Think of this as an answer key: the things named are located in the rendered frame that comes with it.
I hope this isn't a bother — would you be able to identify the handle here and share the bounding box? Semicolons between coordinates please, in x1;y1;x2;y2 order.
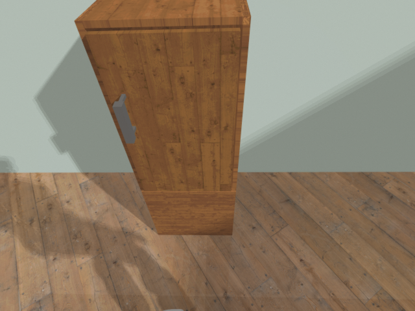
112;94;136;144

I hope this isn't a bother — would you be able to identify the cupboard door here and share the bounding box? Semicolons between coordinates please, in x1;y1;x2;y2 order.
85;28;241;191

